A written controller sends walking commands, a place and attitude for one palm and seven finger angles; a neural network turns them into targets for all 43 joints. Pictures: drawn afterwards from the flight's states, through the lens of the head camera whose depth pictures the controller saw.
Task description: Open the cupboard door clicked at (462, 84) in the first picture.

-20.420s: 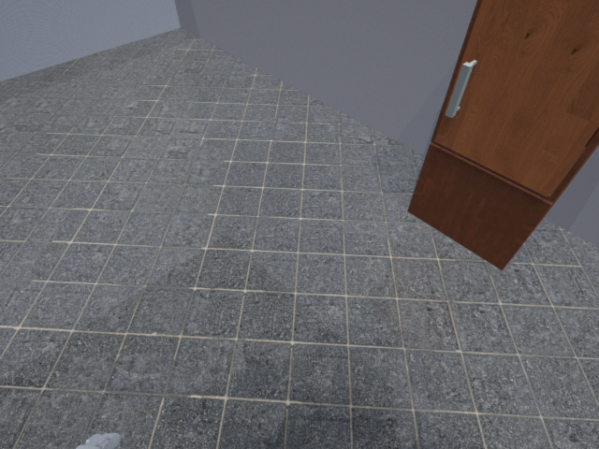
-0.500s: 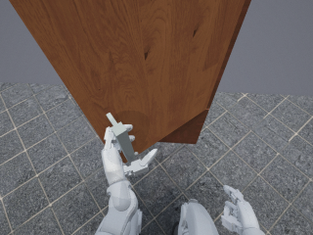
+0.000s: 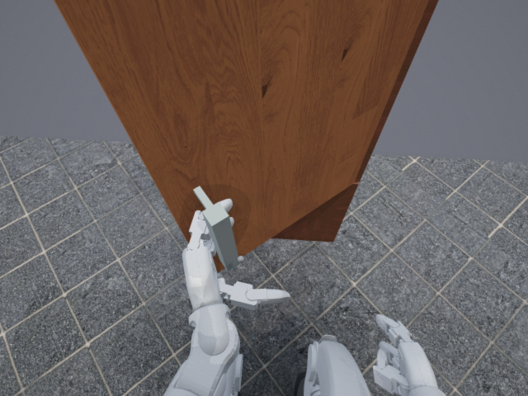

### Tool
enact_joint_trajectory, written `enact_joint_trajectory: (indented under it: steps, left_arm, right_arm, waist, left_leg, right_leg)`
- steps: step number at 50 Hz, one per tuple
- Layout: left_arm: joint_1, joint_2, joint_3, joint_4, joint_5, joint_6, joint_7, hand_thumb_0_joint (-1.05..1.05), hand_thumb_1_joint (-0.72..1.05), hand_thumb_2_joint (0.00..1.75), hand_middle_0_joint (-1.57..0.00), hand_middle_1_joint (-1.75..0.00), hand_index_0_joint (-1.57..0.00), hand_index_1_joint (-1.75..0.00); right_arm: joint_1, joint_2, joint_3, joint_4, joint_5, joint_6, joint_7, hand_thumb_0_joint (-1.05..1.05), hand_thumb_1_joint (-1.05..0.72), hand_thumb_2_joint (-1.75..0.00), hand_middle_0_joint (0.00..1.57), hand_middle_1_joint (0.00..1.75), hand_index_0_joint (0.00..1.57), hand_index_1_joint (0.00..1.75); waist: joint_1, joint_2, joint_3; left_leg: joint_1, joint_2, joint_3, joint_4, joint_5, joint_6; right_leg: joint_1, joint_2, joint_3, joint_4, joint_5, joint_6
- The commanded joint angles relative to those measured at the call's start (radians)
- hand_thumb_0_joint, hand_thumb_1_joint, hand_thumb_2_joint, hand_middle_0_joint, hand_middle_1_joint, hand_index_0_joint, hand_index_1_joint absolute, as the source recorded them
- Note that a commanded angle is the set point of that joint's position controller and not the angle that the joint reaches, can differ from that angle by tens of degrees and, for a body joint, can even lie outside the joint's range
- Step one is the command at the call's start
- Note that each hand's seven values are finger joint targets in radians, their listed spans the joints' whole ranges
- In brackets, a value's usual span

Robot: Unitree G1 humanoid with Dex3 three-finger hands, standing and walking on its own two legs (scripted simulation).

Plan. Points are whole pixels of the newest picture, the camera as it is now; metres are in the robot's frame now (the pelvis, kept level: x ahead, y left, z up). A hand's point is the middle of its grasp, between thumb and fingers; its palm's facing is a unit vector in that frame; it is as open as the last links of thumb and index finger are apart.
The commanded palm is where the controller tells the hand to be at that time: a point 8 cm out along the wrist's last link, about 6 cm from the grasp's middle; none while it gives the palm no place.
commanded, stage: slide the hand sideways off the handle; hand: left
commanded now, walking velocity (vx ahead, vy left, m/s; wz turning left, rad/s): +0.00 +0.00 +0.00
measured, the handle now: (216, 231) +0.35 +0.09 +0.02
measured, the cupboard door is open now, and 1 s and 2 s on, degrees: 39 42 42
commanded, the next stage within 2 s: draw the hand back to the body in 1.22 s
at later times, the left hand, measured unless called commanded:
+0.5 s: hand (239, 293) +0.26 +0.05 +0.01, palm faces -0.14 -0.99 +0.01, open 16.0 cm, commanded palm +0.24 +0.12 +0.01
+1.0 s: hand (201, 318) +0.23 +0.10 +0.01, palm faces -0.11 -0.99 -0.03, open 16.0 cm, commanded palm +0.19 +0.18 +0.01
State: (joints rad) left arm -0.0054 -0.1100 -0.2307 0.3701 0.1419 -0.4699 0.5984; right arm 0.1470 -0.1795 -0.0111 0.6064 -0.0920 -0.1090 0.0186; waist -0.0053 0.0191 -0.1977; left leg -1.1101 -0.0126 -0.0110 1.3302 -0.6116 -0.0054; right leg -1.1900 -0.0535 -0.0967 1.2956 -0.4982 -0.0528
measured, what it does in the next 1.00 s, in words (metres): stands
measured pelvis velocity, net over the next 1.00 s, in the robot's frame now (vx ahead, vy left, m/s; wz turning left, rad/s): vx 0.01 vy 0.00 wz -0.01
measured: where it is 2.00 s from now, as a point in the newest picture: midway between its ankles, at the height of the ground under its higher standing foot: outside the picture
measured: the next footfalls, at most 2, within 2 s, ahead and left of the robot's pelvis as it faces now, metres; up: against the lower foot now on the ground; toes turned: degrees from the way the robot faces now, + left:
none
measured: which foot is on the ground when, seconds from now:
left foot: down 0.00-1.00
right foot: down 0.00-1.00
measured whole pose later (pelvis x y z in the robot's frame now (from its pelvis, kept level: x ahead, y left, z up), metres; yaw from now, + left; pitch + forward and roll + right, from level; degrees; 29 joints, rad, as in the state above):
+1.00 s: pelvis +0.01 +0.00 -0.02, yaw +0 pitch +23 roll +0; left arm 0.42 0.13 -0.12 -0.06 -0.08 -0.49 -0.07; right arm 0.17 -0.21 -0.02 0.42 0.00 -0.05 -0.01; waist 0.01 0.01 -0.19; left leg -1.16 0.00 -0.01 1.45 -0.69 -0.01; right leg -1.25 -0.05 -0.10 1.41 -0.57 -0.06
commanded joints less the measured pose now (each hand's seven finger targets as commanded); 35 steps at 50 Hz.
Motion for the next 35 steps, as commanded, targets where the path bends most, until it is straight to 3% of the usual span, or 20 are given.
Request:
enact_joint_trajectory:
  steps: [1,2,3,4,6,8,9,11,15,16,19,23,25,29,35]
  left_arm:
    - [-0.166,-0.11,-0.01,-0.189,0.018,-0.051,0.031,0.0,-0.5,0.3,-0.15,-0.3,-0.15,-0.3]
    - [-0.142,-0.002,-0.212,-0.217,0.131,-0.08,-0.163,0.0,-0.5,0.3,-0.15,-0.3,-0.15,-0.3]
    - [-0.204,0.073,-0.127,-0.274,0.091,-0.119,-0.265,0.0,-0.5,0.3,-0.15,-0.3,-0.15,-0.3]
    - [-0.199,0.088,-0.135,-0.313,0.066,-0.138,-0.351,0.0,-0.5,0.3,-0.15,-0.3,-0.15,-0.3]
    - [-0.161,0.083,-0.157,-0.333,-0.014,-0.15,-0.505,0.0,-0.5,0.3,-0.15,-0.3,-0.15,-0.3]
    - [-0.129,0.055,-0.127,-0.346,-0.127,-0.127,-0.571,0.0,-0.5,0.3,-0.15,-0.3,-0.15,-0.3]
    - [-0.115,0.032,-0.124,-0.357,-0.166,-0.11,-0.576,0.0,-0.5,0.3,-0.15,-0.3,-0.15,-0.3]
    - [-0.033,0.046,-0.071,-0.357,-0.205,-0.076,-0.556,0.0,-0.5,0.3,-0.15,-0.3,-0.15,-0.3]
    - [0.034,0.096,-0.031,-0.421,-0.15,-0.061,-0.48,0.0,-0.5,0.3,-0.15,-0.3,-0.15,-0.3]
    - [0.057,0.095,-0.031,-0.407,-0.136,-0.059,-0.467,0.0,-0.5,0.3,-0.15,-0.3,-0.15,-0.3]
    - [0.092,0.144,0.013,-0.422,-0.112,-0.063,-0.447,0.0,-0.5,0.3,-0.15,-0.3,-0.15,-0.3]
    - [0.168,0.14,0.019,-0.445,-0.118,-0.064,-0.454,0.0,-0.5,0.3,-0.15,-0.3,-0.15,-0.3]
    - [0.174,0.144,0.015,-0.489,-0.12,-0.07,-0.461,0.0,-0.5,0.3,-0.15,-0.3,-0.15,-0.3]
    - [0.216,0.161,0.028,-0.518,-0.133,-0.077,-0.479,0.0,-0.5,0.3,-0.15,-0.3,-0.15,-0.3]
    - [0.327,0.2,0.07,-0.574,-0.163,-0.095,-0.53,0.0,-0.5,0.3,-0.15,-0.3,-0.15,-0.3]
  right_arm:
    - [-0.027,-0.1,-0.031,-0.138,0.002,-0.043,-0.007,0.0,-0.9,-0.9,0.2,0.3,0.2,0.3]
    - [0.039,-0.143,-0.037,-0.13,0.009,-0.029,-0.001,0.0,-0.9,-0.9,0.2,0.3,0.2,0.3]
    - [0.034,-0.131,-0.044,-0.146,0.016,-0.021,-0.003,0.0,-0.9,-0.9,0.2,0.3,0.2,0.3]
    - [0.024,-0.135,-0.044,-0.166,0.021,-0.015,-0.003,0.0,-0.9,-0.9,0.2,0.3,0.2,0.3]
    - [0.014,-0.136,-0.044,-0.195,0.046,-0.011,-0.005,0.0,-0.9,-0.9,0.2,0.3,0.2,0.3]
    - [0.002,-0.137,-0.038,-0.229,0.068,-0.012,-0.009,0.0,-0.9,-0.9,0.2,0.3,0.2,0.3]
    - [-0.004,-0.139,-0.034,-0.246,0.077,-0.011,-0.009,0.0,-0.9,-0.9,0.2,0.3,0.2,0.3]
    - [-0.001,-0.145,-0.037,-0.265,0.083,-0.002,-0.008,0.0,-0.9,-0.9,0.2,0.3,0.2,0.3]
    - [0.008,-0.145,-0.037,-0.296,0.072,0.013,0.003,0.0,-0.9,-0.9,0.2,0.3,0.2,0.3]
    - [0.016,-0.146,-0.038,-0.296,0.071,0.018,0.005,0.0,-0.9,-0.9,0.2,0.3,0.2,0.3]
    - [0.017,-0.145,-0.037,-0.308,0.068,0.028,0.007,0.0,-0.9,-0.9,0.2,0.3,0.2,0.3]
    - [0.015,-0.138,-0.034,-0.324,0.07,0.04,0.008,0.0,-0.9,-0.9,0.2,0.3,0.2,0.3]
    - [0.011,-0.137,-0.035,-0.329,0.071,0.04,0.006,0.0,-0.9,-0.9,0.2,0.3,0.2,0.3]
    - [0.02,-0.136,-0.032,-0.331,0.071,0.037,-0.001,0.0,-0.9,-0.9,0.2,0.3,0.2,0.3]
    - [0.015,-0.132,-0.035,-0.334,0.074,0.028,-0.01,0.0,-0.9,-0.9,0.2,0.3,0.2,0.3]
  waist:
    - [-0.023,-0.094,-0.332]
    - [-0.116,-0.114,-0.289]
    - [-0.089,-0.098,-0.335]
    - [-0.078,-0.049,-0.37]
    - [-0.083,-0.047,-0.343]
    - [-0.065,-0.042,-0.31]
    - [-0.056,-0.025,-0.299]
    - [-0.035,-0.066,-0.303]
    - [-0.008,-0.06,-0.329]
    - [-0.017,-0.094,-0.32]
    - [-0.001,-0.109,-0.307]
    - [0.006,-0.092,-0.285]
    - [0.007,-0.069,-0.307]
    - [-0.003,-0.08,-0.288]
    - [0.005,-0.081,-0.299]
  left_leg:
    - [0.089,-0.032,-0.018,-0.179,0.194,0.002]
    - [0.096,-0.022,-0.012,-0.145,0.181,0.016]
    - [0.073,-0.027,-0.013,-0.131,0.19,0.022]
    - [0.08,-0.03,-0.014,-0.125,0.204,0.024]
    - [0.086,-0.031,-0.019,-0.123,0.182,0.026]
    - [0.081,-0.033,-0.029,-0.143,0.141,0.025]
    - [0.104,-0.032,-0.039,-0.159,0.148,0.024]
    - [0.102,-0.033,-0.045,-0.169,0.152,0.02]
    - [0.091,-0.036,-0.043,-0.16,0.189,0.014]
    - [0.085,-0.034,-0.044,-0.155,0.187,0.015]
    - [0.048,-0.037,-0.041,-0.153,0.164,0.014]
    - [0.044,-0.038,-0.027,-0.154,0.15,0.012]
    - [0.057,-0.037,-0.028,-0.147,0.17,0.012]
    - [0.053,-0.036,-0.036,-0.142,0.184,0.013]
    - [0.031,-0.037,-0.025,-0.114,0.197,0.014]
  right_leg:
    - [0.34,0.031,0.06,-0.198,0.129,0.02]
    - [0.321,0.011,0.085,-0.193,0.177,0.022]
    - [0.364,0.005,0.097,-0.173,0.217,0.015]
    - [0.373,0.006,0.1,-0.15,0.245,0.009]
    - [0.348,0.007,0.102,-0.151,0.218,0.009]
    - [0.327,0.016,0.093,-0.165,0.132,0.009]
    - [0.297,0.021,0.077,-0.159,0.112,0.004]
    - [0.292,0.026,0.065,-0.148,0.096,0.009]
    - [0.29,0.024,0.064,-0.115,0.116,0.007]
    - [0.288,0.026,0.063,-0.115,0.119,0.01]
    - [0.303,0.028,0.072,-0.116,0.091,0.007]
    - [0.308,0.03,0.082,-0.127,0.089,0.01]
    - [0.301,0.031,0.082,-0.116,0.108,0.009]
    - [0.3,0.035,0.075,-0.111,0.128,0.009]
    - [0.324,0.033,0.088,-0.103,0.162,0.014]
